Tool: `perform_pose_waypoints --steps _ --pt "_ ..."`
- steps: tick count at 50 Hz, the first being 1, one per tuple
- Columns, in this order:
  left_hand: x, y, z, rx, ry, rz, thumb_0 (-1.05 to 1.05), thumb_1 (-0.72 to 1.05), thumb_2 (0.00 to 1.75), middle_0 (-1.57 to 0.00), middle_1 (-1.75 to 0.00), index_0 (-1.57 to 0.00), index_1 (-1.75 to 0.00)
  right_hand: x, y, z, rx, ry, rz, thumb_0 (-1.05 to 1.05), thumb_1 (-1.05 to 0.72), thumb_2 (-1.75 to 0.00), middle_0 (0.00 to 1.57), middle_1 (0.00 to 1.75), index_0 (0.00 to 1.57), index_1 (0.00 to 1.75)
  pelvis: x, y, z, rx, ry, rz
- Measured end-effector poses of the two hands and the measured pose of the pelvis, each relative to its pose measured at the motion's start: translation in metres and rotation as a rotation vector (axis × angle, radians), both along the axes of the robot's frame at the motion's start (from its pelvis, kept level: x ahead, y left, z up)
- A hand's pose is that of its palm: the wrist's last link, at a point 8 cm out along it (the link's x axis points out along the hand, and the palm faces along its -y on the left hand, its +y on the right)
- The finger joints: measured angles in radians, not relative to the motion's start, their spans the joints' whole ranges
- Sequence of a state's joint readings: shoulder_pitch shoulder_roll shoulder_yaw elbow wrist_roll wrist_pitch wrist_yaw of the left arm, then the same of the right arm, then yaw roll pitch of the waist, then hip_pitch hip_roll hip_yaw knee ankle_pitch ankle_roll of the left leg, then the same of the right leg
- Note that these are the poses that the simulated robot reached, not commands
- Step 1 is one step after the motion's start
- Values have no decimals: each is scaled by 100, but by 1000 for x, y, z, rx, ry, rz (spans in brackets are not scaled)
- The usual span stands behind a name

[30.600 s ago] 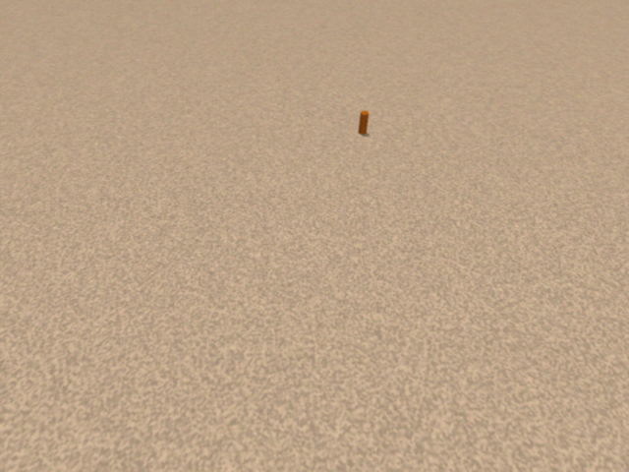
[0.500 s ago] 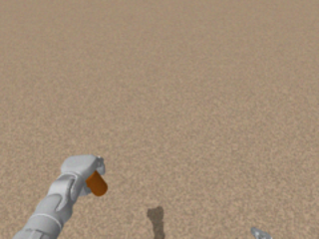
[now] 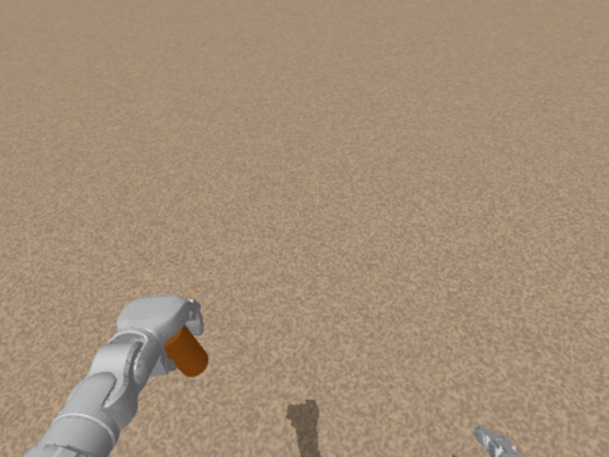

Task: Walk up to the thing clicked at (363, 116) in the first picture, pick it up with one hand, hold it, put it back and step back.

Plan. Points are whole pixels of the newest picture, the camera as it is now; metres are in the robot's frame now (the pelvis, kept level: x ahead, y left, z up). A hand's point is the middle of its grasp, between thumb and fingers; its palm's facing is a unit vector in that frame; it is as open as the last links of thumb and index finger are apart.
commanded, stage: hold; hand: left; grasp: from above
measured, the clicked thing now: (181, 347) +0.32 +0.22 -0.06
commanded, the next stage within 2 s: crouch in 0.64 s
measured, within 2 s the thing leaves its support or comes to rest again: neither
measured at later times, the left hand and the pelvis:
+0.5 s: hand (165, 346) +0.30 +0.22 -0.02, palm faces -0.44 -0.06 -0.90, open 7.9 cm; pelvis +0.01 +0.00 +0.00, yaw +0 degrees
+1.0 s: hand (171, 352) +0.30 +0.22 -0.04, palm faces -0.45 -0.05 -0.89, open 7.9 cm; pelvis +0.01 +0.00 +0.00, yaw +0 degrees
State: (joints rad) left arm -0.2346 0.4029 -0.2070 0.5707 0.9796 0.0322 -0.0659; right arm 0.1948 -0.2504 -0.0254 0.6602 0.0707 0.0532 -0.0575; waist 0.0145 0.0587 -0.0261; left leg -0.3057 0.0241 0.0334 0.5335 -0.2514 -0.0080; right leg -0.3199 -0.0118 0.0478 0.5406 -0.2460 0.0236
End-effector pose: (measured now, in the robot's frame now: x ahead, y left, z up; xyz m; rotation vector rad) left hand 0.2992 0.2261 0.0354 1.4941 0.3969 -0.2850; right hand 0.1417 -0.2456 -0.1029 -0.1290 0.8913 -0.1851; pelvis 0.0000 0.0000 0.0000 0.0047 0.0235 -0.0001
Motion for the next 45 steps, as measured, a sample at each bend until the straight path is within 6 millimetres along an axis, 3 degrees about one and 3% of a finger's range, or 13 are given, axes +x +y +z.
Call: perform_pose_waypoints --steps 21,45 --pt "0 -1 2 -6 19 -6 6 25 56 -93 -72 -76 -63 17 3 5 5 -12 15 1 -92 -91 20 30 20 30 6 -1 4 1 -9 3" --pt "11 -3 -1 -1 14 -12 6 26 56 -91 -73 -76 -63 10 -4 3 3 34 -16 1 -91 -91 20 30 20 30 14 -2 5 1 -2 0"
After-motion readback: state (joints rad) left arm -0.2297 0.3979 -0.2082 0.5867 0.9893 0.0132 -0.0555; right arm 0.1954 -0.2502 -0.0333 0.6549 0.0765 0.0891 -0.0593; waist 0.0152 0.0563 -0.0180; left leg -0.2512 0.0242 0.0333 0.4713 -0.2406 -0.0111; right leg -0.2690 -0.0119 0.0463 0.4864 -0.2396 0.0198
